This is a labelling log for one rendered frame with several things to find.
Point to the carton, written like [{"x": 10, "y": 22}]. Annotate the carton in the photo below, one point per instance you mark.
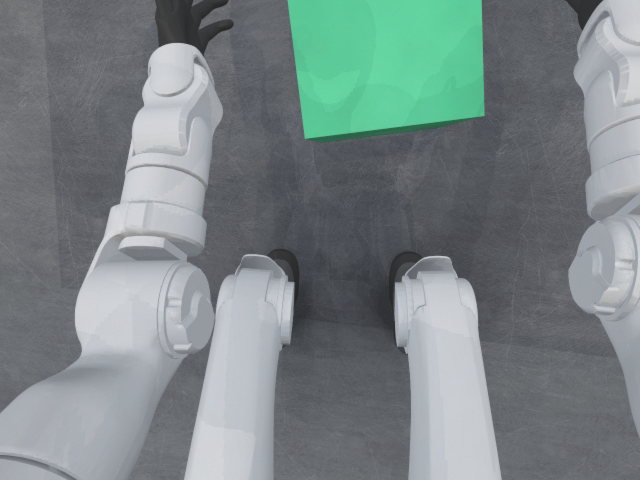
[{"x": 376, "y": 67}]

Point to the robot left upper arm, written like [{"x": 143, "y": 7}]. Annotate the robot left upper arm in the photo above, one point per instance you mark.
[{"x": 136, "y": 322}]

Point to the left robot thigh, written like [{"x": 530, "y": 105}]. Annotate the left robot thigh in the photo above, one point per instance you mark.
[{"x": 233, "y": 437}]

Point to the left robot hand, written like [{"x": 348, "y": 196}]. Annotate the left robot hand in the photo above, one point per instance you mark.
[{"x": 178, "y": 22}]

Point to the robot left forearm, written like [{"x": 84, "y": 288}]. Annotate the robot left forearm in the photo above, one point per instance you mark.
[{"x": 160, "y": 213}]

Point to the robot right upper arm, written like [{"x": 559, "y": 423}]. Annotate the robot right upper arm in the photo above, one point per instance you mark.
[{"x": 604, "y": 280}]

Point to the robot thigh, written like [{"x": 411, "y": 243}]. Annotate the robot thigh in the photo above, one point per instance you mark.
[
  {"x": 233, "y": 437},
  {"x": 452, "y": 434}
]

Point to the robot right forearm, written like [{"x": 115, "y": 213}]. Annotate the robot right forearm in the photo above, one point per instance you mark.
[{"x": 608, "y": 72}]

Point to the right robot hand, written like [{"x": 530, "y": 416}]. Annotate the right robot hand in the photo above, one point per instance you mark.
[{"x": 584, "y": 8}]

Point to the right robot thigh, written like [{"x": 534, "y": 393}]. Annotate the right robot thigh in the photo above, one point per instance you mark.
[{"x": 452, "y": 434}]

